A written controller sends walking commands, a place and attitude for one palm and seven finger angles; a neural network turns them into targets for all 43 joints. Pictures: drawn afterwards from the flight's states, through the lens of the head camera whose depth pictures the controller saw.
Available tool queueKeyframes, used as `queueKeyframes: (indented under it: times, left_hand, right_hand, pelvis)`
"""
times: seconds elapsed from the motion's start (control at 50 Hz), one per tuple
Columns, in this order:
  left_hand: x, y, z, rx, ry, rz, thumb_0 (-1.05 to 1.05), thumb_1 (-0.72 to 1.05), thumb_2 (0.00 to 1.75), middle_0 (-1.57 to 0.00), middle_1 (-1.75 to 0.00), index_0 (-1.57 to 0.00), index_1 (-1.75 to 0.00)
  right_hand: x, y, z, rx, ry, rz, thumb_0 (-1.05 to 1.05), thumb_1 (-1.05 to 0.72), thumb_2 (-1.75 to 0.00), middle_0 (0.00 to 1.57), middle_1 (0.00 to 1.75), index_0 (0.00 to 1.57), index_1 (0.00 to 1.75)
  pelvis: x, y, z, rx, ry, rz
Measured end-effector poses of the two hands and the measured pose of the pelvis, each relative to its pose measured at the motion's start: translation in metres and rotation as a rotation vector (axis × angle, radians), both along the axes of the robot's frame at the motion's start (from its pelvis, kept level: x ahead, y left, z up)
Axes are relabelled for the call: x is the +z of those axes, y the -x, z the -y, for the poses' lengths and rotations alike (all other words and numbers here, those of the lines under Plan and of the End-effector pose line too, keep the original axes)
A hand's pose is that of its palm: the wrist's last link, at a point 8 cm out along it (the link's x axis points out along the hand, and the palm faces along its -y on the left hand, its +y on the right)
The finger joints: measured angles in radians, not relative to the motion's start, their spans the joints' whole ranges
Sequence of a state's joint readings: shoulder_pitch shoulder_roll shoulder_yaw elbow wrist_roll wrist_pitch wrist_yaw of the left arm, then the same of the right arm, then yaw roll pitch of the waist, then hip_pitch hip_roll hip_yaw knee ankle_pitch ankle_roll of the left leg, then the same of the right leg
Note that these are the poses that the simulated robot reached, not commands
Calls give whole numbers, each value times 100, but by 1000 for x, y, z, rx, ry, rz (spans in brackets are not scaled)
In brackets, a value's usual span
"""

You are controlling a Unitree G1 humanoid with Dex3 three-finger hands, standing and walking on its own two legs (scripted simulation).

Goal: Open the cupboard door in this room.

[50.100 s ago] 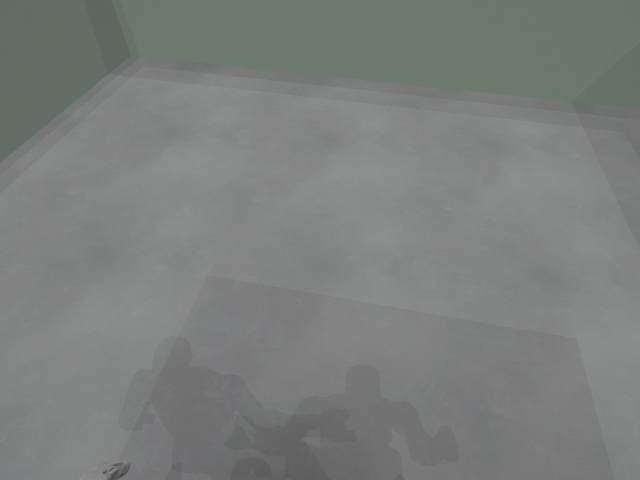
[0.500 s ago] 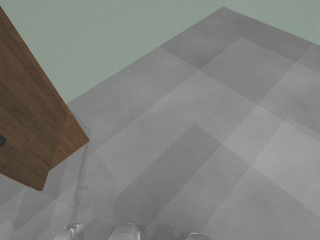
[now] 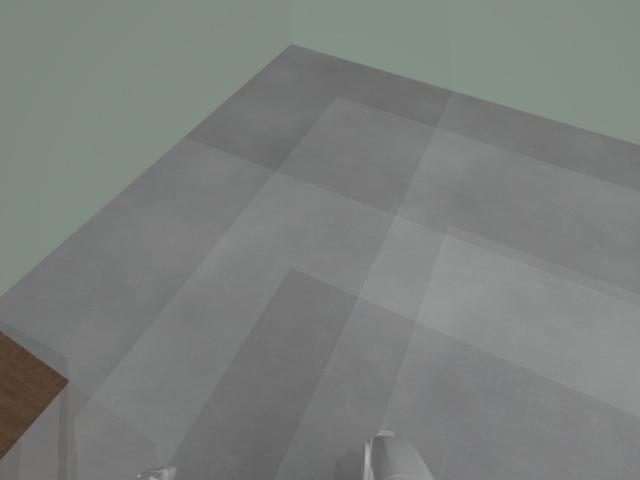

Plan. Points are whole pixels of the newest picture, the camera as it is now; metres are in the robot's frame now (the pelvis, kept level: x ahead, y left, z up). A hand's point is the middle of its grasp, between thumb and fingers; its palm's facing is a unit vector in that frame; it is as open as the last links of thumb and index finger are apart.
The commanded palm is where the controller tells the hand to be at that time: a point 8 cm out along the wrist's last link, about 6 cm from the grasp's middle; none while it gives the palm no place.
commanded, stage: walk to a spot facing it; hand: left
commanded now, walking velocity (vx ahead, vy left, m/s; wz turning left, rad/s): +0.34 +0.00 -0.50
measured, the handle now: out of the picture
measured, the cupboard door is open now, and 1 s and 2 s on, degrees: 45 45 45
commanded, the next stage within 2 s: turn to face it in 1.20 s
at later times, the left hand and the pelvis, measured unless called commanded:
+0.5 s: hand (264, 407) +0.24 +0.09 -0.16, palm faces -0.10 -0.97 -0.23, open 7.2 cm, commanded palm none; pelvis +0.18 -0.10 +0.00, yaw -10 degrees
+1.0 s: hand (289, 282) +0.48 +0.07 -0.18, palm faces -0.17 -0.97 -0.15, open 7.3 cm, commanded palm none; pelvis +0.42 -0.09 +0.00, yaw -15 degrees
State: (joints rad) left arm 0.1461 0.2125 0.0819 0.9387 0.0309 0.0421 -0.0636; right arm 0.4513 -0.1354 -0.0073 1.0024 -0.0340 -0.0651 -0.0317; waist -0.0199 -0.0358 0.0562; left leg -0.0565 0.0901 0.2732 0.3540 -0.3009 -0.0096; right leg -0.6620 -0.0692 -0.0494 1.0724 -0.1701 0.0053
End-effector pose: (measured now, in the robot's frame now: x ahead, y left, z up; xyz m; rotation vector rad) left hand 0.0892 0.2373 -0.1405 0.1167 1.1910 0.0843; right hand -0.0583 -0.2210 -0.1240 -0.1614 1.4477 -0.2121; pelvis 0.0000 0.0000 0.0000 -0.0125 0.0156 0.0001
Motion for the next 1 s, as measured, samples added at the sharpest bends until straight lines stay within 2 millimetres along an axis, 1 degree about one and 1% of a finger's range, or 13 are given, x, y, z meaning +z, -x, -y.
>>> queueKeyframes:
  times: [0.14,0.18,0.22,0.26,0.34,0.48,0.58,0.68,0.78,0.82,0.86,0.9,1.0]
  left_hand:
    - [-2,-117,58,-175,-8,57,1,91,90,-20,-29,-20,-30]
    - [-6,-150,76,-202,-17,115,1,91,90,-20,-29,-20,-30]
    - [-8,-171,89,-193,-29,167,0,91,90,-20,-29,-20,-30]
    - [-7,-176,97,-183,-41,155,0,91,90,-20,-29,-20,-30]
    - [-2,-165,107,-172,-59,49,0,91,90,-20,-29,-20,-30]
    - [8,-157,98,-98,-99,-53,-2,95,90,-20,-29,-20,-30]
    - [3,-139,105,-55,-75,-182,-1,93,90,-20,-29,-20,-30]
    - [-4,-128,114,-12,-38,-336,0,92,90,-20,-29,-20,-30]
    - [-15,-145,114,3,-7,-467,0,91,90,-20,-29,-20,-30]
    - [-20,-170,111,-21,-1,-481,0,91,90,-20,-30,-20,-30]
    - [-23,-209,108,-51,-7,-444,0,91,90,-20,-30,-20,-30]
    - [-22,-259,106,-78,-13,-369,1,91,90,-20,-29,-20,-30]
    - [-8,-394,117,-157,-29,-143,1,91,90,-20,-29,-20,-30]
  right_hand:
    - [-12,34,-2,-166,-75,-185,0,-91,-89,20,30,20,30]
    - [-21,33,5,-196,-103,-234,0,-91,-89,20,30,20,30]
    - [-30,19,17,-217,-118,-257,1,-91,-89,20,30,20,30]
    - [-35,-12,34,-223,-106,-218,1,-91,-89,20,30,20,30]
    - [-32,-105,71,-200,-60,-24,1,-91,-89,20,30,20,30]
    - [-15,-260,112,-115,-25,252,0,-92,-89,20,30,20,30]
    - [-6,-351,121,-63,-23,353,0,-92,-89,20,30,20,30]
    - [-2,-435,116,-11,-29,403,0,-92,-89,20,30,20,30]
    - [-9,-503,105,15,-10,449,0,-91,-89,20,30,20,30]
    - [-14,-510,103,-12,4,453,0,-91,-89,20,30,20,30]
    - [-16,-501,101,-50,7,409,0,-91,-89,20,30,20,30]
    - [-18,-483,98,-88,4,328,0,-91,-89,20,30,20,30]
    - [-12,-434,113,-202,38,130,-2,-96,-89,20,30,20,30]
  pelvis:
    - [-14,-50,29,-78,-23,-2]
    - [-24,-69,44,-84,-30,1]
    - [-32,-82,57,-105,-38,9]
    - [-28,-94,65,-113,-31,21]
    - [-13,-120,79,-142,-27,10]
    - [-1,-174,95,-169,-17,-1]
    - [-1,-220,98,-186,-8,9]
    - [-6,-271,97,-195,-7,15]
    - [-22,-331,89,-212,-1,22]
    - [-25,-350,85,-228,-5,29]
    - [-22,-366,85,-237,-13,32]
    - [-16,-382,87,-237,-16,29]
    - [-2,-423,95,-259,-18,18]
